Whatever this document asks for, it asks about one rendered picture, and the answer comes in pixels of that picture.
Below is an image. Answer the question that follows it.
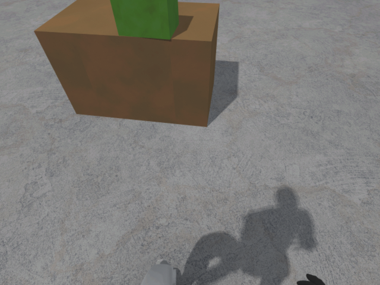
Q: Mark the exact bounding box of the robot left thigh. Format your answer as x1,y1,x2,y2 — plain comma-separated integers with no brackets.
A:
141,264,176,285

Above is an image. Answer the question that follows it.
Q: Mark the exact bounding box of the pedestal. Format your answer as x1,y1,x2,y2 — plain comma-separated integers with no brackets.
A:
34,0,220,127

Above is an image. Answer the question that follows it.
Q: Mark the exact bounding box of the robot left shin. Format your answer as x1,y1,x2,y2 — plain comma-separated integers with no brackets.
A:
156,259,169,265

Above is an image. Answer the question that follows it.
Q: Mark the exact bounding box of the carton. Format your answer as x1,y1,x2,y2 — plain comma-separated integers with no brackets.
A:
110,0,179,40

